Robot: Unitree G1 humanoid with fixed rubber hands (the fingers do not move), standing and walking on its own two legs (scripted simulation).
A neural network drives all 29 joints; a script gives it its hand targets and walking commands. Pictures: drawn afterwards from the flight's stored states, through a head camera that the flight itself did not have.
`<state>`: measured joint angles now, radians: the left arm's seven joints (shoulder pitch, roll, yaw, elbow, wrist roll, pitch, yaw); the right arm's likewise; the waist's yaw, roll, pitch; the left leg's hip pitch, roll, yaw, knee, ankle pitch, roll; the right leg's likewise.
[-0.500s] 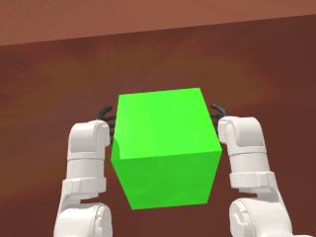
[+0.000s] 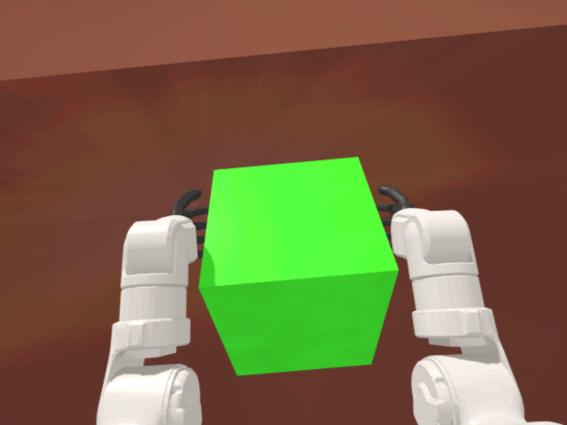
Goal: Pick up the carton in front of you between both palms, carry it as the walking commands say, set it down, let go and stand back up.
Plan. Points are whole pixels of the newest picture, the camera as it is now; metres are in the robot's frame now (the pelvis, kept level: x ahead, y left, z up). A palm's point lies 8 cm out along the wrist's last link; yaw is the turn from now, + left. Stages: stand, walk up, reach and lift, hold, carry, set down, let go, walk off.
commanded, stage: carry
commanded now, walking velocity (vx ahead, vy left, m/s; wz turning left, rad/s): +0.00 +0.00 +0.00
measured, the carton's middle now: (295, 270) +0.34 +0.00 +0.05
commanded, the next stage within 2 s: none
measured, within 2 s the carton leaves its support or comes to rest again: neither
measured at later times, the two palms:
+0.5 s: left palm (163, 178) +0.41 +0.17 +0.18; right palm (380, 172) +0.40 -0.13 +0.18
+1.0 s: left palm (210, 112) +0.64 +0.14 +0.15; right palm (362, 101) +0.67 -0.16 +0.14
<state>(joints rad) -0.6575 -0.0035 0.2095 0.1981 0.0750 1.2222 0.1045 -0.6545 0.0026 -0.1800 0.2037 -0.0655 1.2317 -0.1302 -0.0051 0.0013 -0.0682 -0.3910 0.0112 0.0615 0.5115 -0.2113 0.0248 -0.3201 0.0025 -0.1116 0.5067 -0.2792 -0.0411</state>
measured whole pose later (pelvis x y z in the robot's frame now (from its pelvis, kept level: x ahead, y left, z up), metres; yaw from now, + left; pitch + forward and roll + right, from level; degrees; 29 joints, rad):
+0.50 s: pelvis +0.05 +0.02 +0.00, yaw +1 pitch +3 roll +0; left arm -0.77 0.04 0.23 0.14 0.03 1.34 0.14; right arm -0.77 -0.02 -0.18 0.17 -0.04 1.32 -0.14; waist -0.04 0.00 -0.12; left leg -0.31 -0.01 0.09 0.52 -0.35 0.08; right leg -0.49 -0.02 -0.07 0.93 -0.49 -0.03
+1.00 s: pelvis +0.28 -0.03 +0.01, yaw +2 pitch +4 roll +1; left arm -0.77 -0.03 0.27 0.02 0.06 1.31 0.14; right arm -0.80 -0.01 -0.27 0.05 -0.06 1.33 -0.14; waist 0.05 0.02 0.05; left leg -0.70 0.05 0.03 1.27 -0.37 0.05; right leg -0.37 0.00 -0.16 0.55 -0.33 -0.07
